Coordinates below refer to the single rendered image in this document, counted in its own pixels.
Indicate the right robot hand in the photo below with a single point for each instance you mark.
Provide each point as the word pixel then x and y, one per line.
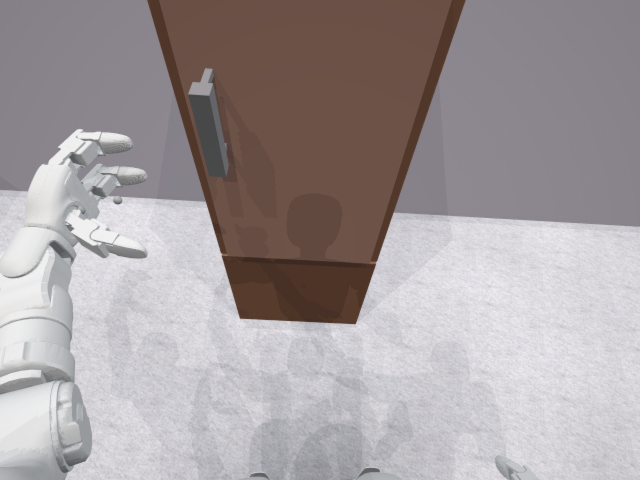
pixel 513 471

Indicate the cupboard door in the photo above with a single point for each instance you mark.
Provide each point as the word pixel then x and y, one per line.
pixel 317 100

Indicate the robot right shin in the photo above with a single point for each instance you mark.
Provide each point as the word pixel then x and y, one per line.
pixel 367 470

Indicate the left robot hand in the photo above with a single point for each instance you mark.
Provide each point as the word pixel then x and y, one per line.
pixel 55 193

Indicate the left robot upper arm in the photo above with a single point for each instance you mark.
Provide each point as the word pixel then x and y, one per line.
pixel 44 432

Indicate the left robot forearm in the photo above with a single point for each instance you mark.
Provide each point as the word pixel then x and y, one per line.
pixel 36 310

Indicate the handle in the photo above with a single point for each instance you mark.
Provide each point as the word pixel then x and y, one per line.
pixel 205 110

